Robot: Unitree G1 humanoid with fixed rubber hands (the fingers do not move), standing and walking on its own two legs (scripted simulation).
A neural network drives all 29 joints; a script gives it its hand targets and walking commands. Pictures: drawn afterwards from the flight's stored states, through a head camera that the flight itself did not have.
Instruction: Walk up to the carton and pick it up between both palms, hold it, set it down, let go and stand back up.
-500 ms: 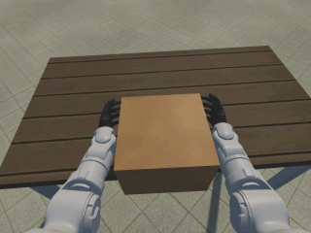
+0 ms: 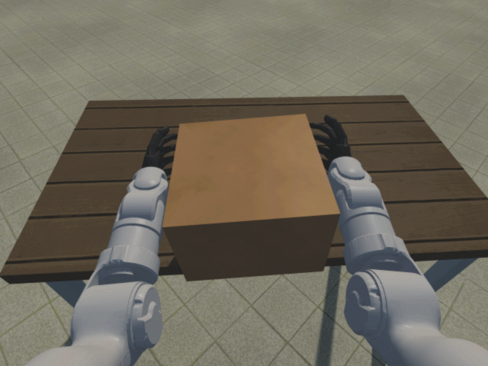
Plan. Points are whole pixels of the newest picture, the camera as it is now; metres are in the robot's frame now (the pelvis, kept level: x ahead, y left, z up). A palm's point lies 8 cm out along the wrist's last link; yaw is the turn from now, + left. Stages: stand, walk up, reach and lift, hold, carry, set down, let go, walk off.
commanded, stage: reach and lift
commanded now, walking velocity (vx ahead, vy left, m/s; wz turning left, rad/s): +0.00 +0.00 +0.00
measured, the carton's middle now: (248, 194) +0.37 -0.01 +0.10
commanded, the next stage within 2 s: hold in 1.48 s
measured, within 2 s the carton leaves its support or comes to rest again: neither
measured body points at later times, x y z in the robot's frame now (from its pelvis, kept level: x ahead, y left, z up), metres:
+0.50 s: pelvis -0.01 +0.01 +0.00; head -0.02 +0.02 +0.45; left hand +0.38 +0.16 +0.15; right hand +0.38 -0.15 +0.15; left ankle +0.02 +0.13 -0.75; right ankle -0.02 -0.12 -0.75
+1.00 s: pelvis -0.01 +0.01 +0.00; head -0.02 +0.01 +0.45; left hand +0.37 +0.15 +0.18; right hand +0.36 -0.16 +0.17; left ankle +0.02 +0.13 -0.75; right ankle -0.02 -0.12 -0.75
